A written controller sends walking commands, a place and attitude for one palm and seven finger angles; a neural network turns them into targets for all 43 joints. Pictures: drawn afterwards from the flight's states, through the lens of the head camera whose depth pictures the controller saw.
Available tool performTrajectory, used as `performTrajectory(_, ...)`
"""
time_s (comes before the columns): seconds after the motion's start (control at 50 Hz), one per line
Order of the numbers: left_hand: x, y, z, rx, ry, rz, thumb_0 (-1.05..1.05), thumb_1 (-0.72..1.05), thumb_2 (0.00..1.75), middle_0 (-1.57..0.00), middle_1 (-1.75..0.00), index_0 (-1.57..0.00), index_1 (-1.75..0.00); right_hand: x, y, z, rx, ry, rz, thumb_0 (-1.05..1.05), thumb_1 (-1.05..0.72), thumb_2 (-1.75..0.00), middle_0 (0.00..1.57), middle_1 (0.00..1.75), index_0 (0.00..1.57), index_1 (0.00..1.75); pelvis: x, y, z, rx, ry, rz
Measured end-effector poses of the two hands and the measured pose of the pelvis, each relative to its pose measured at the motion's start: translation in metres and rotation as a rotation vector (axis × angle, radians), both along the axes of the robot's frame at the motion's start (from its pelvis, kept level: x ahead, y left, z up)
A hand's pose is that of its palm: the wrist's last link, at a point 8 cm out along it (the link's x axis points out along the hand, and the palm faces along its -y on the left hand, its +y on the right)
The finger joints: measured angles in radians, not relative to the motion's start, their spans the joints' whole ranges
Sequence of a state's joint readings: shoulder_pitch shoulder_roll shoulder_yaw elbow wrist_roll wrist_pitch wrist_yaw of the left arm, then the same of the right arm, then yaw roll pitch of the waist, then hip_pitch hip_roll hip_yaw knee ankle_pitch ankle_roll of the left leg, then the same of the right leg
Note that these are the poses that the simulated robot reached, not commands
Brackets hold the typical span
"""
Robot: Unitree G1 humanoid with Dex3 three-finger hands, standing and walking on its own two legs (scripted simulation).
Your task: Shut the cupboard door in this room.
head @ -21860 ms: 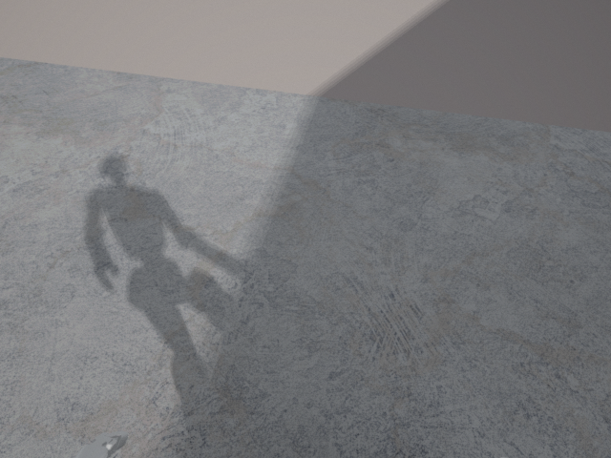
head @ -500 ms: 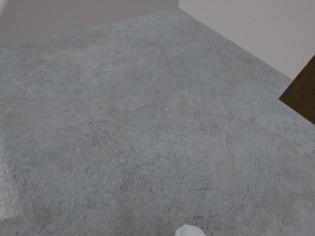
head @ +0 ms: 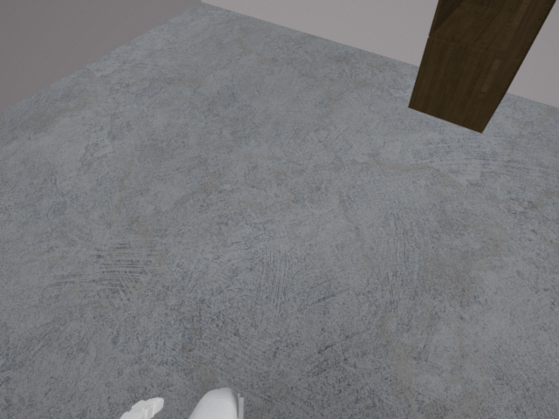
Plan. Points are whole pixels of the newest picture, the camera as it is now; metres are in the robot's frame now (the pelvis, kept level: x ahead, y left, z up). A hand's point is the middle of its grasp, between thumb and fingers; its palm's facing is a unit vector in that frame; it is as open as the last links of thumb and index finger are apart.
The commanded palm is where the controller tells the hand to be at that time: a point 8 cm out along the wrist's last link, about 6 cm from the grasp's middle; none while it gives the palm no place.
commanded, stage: turn or walk to find it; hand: left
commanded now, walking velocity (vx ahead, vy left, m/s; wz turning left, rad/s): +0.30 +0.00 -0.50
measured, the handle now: out of the picture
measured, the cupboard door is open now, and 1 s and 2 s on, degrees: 86 86 86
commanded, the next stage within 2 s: stand and wait in 0.84 s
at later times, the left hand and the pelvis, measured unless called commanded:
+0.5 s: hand out of the picture +0.06 +0.26 -0.18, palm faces -0.07 -0.98 -0.19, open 7.4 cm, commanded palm none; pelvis +0.09 +0.06 -0.01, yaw -12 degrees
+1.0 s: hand (261, 256) +0.44 +0.07 -0.17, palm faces -0.55 -0.80 -0.23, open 7.4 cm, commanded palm none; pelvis +0.21 -0.01 -0.02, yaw -28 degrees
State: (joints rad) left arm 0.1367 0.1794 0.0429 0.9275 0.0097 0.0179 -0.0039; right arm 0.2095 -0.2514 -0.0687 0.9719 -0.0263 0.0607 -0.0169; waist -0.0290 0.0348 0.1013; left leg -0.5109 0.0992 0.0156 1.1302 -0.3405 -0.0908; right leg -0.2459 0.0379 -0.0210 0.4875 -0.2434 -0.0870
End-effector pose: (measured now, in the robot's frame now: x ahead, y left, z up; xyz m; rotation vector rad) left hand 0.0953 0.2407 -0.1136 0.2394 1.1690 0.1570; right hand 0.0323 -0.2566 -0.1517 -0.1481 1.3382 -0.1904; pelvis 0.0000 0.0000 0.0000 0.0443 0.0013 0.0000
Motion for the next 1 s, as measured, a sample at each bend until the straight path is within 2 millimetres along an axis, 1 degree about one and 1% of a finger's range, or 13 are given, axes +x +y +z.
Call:
performTrajectory(0.1, -0.013, -0.008, -0.004, -0.024, 0.031, 0.001, 0.0, 0.9, 0.9, -0.21, -0.3, -0.2, -0.3, 0.013, -0.008, 0.007, -0.017, -0.043, 0.001, 0.0, -0.91, -0.9, 0.2, 0.3, 0.19, 0.3, 0.005, -0.004, 0.002, -0.011, 0.003, -0.031)
performTrajectory(0.2, -0.034, -0.003, -0.009, -0.043, 0.087, 0.017, 0.0, 0.9, 0.9, -0.21, -0.3, -0.2, -0.3, 0.038, -0.006, 0.016, -0.027, -0.101, 0.009, 0.0, -0.91, -0.9, 0.2, 0.3, 0.19, 0.3, 0.015, 0.001, 0.003, -0.025, 0.009, -0.067)
performTrajectory(0.36, -0.064, 0.026, -0.017, -0.053, 0.237, 0.043, 0.0, 0.9, 0.9, -0.21, -0.3, -0.2, -0.3, 0.106, 0.019, 0.036, -0.045, -0.233, 0.027, 0.0, -0.91, -0.9, 0.2, 0.3, 0.19, 0.3, 0.045, 0.023, 0.004, -0.043, 0.013, -0.131)
performTrajectory(0.42, -0.061, 0.042, -0.023, -0.06, 0.285, 0.04, 0.01, 0.9, 0.9, -0.21, -0.3, -0.2, -0.3, 0.134, 0.035, 0.043, -0.054, -0.286, 0.03, 0.0, -0.91, -0.9, 0.2, 0.3, 0.19, 0.3, 0.061, 0.037, 0.002, -0.049, 0.012, -0.155)
performTrajectory(0.46, -0.05, 0.055, -0.031, -0.065, 0.309, 0.03, 0.01, 0.9, 0.9, -0.21, -0.3, -0.2, -0.3, 0.15, 0.046, 0.044, -0.067, -0.327, 0.024, 0.0, -0.91, -0.9, 0.2, 0.3, 0.19, 0.3, 0.074, 0.048, -0.004, -0.058, 0.012, -0.176)
performTrajectory(0.5, -0.031, 0.067, -0.04, -0.066, 0.322, 0.003, 0.01, 0.9, 0.9, -0.21, -0.3, -0.2, -0.3, 0.157, 0.054, 0.041, -0.083, -0.358, 0.001, 0.0, -0.91, -0.9, 0.2, 0.3, 0.2, 0.3, 0.086, 0.058, -0.011, -0.058, 0.01, -0.206)
performTrajectory(0.56, 0.017, 0.077, -0.038, -0.058, 0.298, -0.072, 0.01, 0.9, 0.9, -0.2, -0.29, -0.2, -0.3, 0.145, 0.065, 0.042, -0.082, -0.334, -0.064, 0.0, -0.91, -0.9, 0.2, 0.3, 0.2, 0.3, 0.102, 0.067, -0.006, -0.062, 0.0, -0.264)
performTrajectory(0.64, 0.1, 0.08, -0.028, -0.044, 0.197, -0.176, 0.01, 0.9, 0.9, -0.2, -0.29, -0.2, -0.3, 0.108, 0.078, 0.038, -0.071, -0.223, -0.171, 0.0, -0.91, -0.9, 0.21, 0.3, 0.2, 0.3, 0.125, 0.069, 0.002, -0.071, 0.003, -0.308)
performTrajectory(0.72, 0.181, 0.065, -0.02, -0.028, 0.094, -0.264, 0.01, 0.91, 0.9, -0.2, -0.29, -0.2, -0.3, 0.06, 0.092, 0.03, -0.049, -0.08, -0.296, 0.0, -0.91, -0.9, 0.2, 0.3, 0.2, 0.3, 0.148, 0.064, 0.004, -0.064, 0.008, -0.353)
performTrajectory(0.78, 0.234, 0.041, -0.017, -0.027, 0.044, -0.332, 0.01, 0.91, 0.9, -0.2, -0.29, -0.19, -0.3, 0.027, 0.104, 0.025, -0.023, 0.032, -0.386, 0.0, -0.91, -0.9, 0.2, 0.3, 0.2, 0.3, 0.165, 0.056, 0.002, -0.056, 0.013, -0.389)
performTrajectory(0.86, 0.294, -0.01, -0.017, -0.041, 0.003, -0.44, 0.01, 0.91, 0.9, -0.2, -0.29, -0.19, -0.3, -0.007, 0.118, 0.019, 0.025, 0.162, -0.489, 0.0, -0.91, -0.9, 0.2, 0.3, 0.19, 0.3, 0.184, 0.04, -0.003, -0.047, 0.02, -0.433)
performTrajectory(0.94, 0.343, -0.078, -0.022, -0.059, -0.039, -0.561, 0.01, 0.91, 0.9, -0.2, -0.29, -0.19, -0.3, -0.025, 0.123, 0.01, 0.083, 0.26, -0.582, 0.0, -0.91, -0.9, 0.2, 0.3, 0.19, 0.3, 0.202, 0.015, -0.013, -0.032, 0.028, -0.477)
performTrajectory(1.0, 0.366, -0.124, -0.028, -0.075, -0.095, -0.624, 0.0, 0.91, 0.9, -0.2, -0.29, -0.19, -0.3, -0.027, 0.116, -0.002, 0.127, 0.306, -0.626, 0.0, -0.91, -0.9, 0.2, 0.3, 0.19, 0.3, 0.213, -0.007, -0.024, -0.023, 0.024, -0.494)
